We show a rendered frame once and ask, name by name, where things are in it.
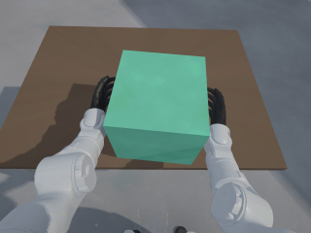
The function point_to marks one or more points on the right robot upper arm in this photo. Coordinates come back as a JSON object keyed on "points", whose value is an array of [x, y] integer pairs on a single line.
{"points": [[238, 210]]}

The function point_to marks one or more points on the right robot forearm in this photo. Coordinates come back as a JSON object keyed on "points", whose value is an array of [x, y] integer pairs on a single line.
{"points": [[221, 165]]}

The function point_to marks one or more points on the table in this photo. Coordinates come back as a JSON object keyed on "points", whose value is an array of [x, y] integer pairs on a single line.
{"points": [[59, 85]]}

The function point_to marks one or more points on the carton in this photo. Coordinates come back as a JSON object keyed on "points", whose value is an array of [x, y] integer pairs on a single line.
{"points": [[158, 109]]}

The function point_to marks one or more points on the left robot upper arm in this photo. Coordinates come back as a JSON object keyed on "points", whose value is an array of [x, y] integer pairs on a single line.
{"points": [[61, 182]]}

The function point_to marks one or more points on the left robot forearm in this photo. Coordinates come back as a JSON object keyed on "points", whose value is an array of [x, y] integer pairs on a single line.
{"points": [[90, 140]]}

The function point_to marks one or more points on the robot right hand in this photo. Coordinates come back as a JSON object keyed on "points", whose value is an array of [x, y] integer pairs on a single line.
{"points": [[217, 112]]}

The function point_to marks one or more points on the robot left hand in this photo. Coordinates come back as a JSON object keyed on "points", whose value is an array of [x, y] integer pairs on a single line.
{"points": [[100, 98]]}

